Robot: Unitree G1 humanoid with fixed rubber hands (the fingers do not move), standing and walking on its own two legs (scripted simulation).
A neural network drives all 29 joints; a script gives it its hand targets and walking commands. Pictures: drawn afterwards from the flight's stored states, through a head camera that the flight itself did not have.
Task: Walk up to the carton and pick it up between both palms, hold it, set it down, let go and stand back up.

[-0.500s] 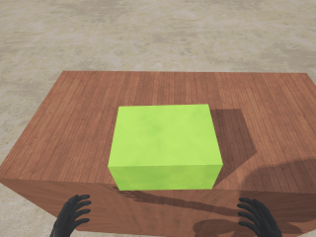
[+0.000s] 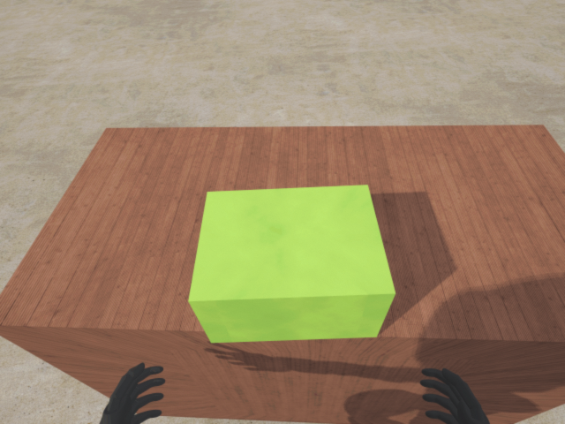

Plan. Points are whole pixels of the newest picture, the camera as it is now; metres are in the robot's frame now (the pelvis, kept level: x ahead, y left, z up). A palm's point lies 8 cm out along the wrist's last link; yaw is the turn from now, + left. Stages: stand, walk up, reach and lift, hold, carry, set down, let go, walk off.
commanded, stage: let go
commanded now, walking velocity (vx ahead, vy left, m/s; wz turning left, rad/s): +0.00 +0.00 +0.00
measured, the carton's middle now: (290, 263) +0.38 +0.03 +0.01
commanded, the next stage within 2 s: stand in 0.42 s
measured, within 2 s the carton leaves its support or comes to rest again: neither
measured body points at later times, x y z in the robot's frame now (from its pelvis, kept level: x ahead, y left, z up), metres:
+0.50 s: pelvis +0.00 +0.00 +0.00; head +0.03 +0.00 +0.45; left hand +0.16 +0.26 -0.08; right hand +0.16 -0.22 -0.09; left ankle -0.03 +0.11 -0.75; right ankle +0.00 -0.07 -0.75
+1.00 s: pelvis +0.00 +0.01 +0.00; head +0.01 +0.00 +0.45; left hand +0.09 +0.31 -0.11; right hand +0.14 -0.27 -0.10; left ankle -0.03 +0.11 -0.75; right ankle +0.00 -0.07 -0.75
